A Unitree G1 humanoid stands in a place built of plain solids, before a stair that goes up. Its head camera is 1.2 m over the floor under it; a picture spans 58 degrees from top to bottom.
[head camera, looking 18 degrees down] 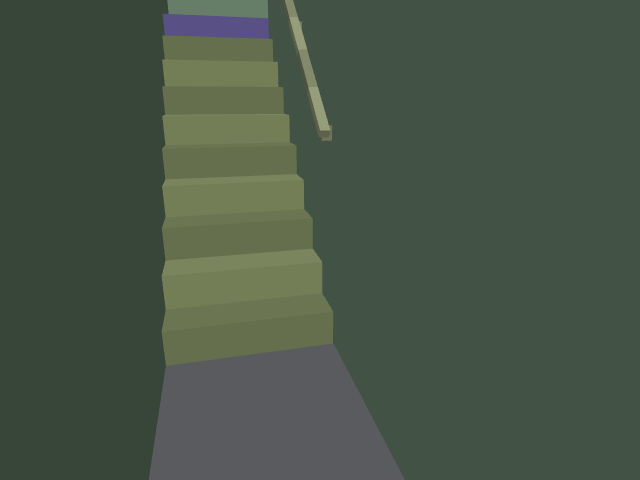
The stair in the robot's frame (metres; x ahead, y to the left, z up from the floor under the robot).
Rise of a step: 0.18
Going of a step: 0.23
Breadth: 0.82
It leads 14 degrees to the left of straight ahead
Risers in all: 10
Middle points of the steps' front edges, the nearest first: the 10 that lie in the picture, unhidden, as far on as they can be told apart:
1.86 0.33 0.18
2.08 0.39 0.37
2.30 0.44 0.55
2.52 0.50 0.73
2.74 0.55 0.92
2.96 0.61 1.10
3.18 0.66 1.28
3.40 0.72 1.47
3.62 0.77 1.65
3.84 0.83 1.83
